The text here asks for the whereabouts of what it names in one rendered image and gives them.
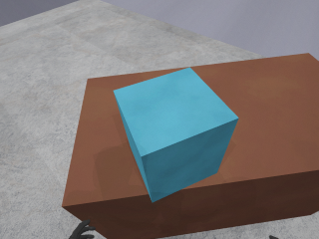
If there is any carton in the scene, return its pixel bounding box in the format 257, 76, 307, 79
113, 67, 239, 202

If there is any pedestal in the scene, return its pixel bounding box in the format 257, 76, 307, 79
62, 53, 319, 239

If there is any left robot hand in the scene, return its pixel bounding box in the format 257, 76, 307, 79
69, 219, 96, 239

